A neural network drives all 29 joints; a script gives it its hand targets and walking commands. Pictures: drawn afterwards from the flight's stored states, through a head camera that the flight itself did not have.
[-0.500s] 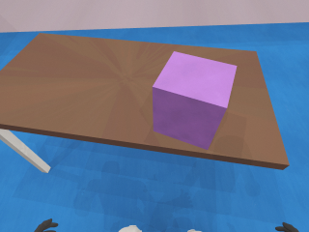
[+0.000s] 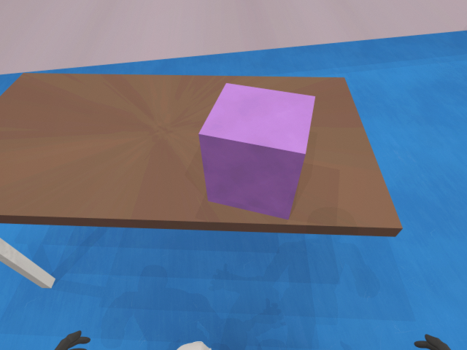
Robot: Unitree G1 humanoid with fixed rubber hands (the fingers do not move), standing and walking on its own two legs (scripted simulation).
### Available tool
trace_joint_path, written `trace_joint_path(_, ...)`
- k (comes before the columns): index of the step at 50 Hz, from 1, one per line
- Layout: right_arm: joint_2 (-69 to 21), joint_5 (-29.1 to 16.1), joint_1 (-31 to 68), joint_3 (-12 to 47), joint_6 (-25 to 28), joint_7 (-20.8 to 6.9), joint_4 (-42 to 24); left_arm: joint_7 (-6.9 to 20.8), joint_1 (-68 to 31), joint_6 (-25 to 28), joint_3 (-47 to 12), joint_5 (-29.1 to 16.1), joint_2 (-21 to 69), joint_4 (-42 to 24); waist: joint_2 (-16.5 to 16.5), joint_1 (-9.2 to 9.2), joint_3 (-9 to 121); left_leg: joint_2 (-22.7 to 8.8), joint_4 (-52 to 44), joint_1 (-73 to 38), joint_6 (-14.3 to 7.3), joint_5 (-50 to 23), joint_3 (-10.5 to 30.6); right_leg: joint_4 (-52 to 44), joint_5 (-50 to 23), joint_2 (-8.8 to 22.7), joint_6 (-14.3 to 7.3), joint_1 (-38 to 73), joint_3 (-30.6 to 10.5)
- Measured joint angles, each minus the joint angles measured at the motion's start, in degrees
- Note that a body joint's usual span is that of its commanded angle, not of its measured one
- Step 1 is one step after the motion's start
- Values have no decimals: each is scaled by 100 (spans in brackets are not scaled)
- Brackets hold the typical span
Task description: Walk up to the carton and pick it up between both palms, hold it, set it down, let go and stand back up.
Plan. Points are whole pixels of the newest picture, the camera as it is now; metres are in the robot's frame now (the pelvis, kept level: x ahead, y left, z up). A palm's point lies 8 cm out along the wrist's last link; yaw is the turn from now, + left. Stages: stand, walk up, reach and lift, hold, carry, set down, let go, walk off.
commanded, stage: walk up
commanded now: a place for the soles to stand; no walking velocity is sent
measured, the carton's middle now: (257, 152) +0.53 -0.02 +0.01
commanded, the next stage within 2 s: none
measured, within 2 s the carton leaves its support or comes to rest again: neither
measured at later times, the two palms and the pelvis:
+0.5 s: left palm out of the picture +0.13 +0.32 -0.07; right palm out of the picture +0.10 -0.31 -0.05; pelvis +0.01 +0.01 +0.01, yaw -3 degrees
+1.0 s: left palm out of the picture +0.13 +0.31 -0.06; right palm out of the picture +0.11 -0.32 -0.05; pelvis +0.01 +0.01 +0.01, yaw -3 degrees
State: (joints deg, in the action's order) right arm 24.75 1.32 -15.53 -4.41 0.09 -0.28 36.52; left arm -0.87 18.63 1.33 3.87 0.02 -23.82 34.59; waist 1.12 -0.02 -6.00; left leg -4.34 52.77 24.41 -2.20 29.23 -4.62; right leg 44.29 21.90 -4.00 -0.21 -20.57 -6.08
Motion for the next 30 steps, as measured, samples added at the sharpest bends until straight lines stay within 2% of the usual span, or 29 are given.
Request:
trace_joint_path(3,2,0,-4,1,-2,-4,-3,-1,-9,38,-1,0,0,-2,90,5,66,75,90,8,1,36,98,-57,-100,7,-25,-24,-112)
trace_joint_path(6,6,-1,-24,1,-2,-10,-5,4,-12,50,-2,0,2,-2,112,8,132,83,-505,-87,1,6,129,-62,-112,12,-25,-96,-119)
trace_joint_path(8,0,0,-36,42,36,-11,21,4,-17,50,-2,0,3,0,-36,5,141,187,-854,-160,4,-894,65,-63,-108,116,-26,-94,-170)
trace_joint_path(9,-2,0,-55,45,75,-10,23,8,-17,44,-5,0,1,0,-87,5,170,213,-894,-167,6,-1054,53,-61,-111,129,-25,-98,-181)
trace_joint_path(12,-2,0,-65,44,195,-10,22,9,-18,33,-5,0,1,-1,-147,6,318,158,-1028,-174,6,-1011,57,42,411,81,-25,-194,-180)
trace_joint_path(14,-2,0,-65,45,262,-10,25,10,-17,32,-6,0,1,-1,-175,5,361,91,-1104,-173,6,-1015,54,44,469,84,-25,-208,-182)
trace_joint_path(19,-3,0,-56,50,269,-10,27,31,-16,43,-6,0,-3,0,-326,3,328,69,-986,-174,66,-952,-46,-199,-239,141,-25,-48,-185)
trace_joint_path(30,-3,0,-47,80,267,-14,27,40,-17,63,-11,0,-3,12,-159,12,468,15,-906,-185,96,-861,-76,-205,-62,109,1,1,-183)
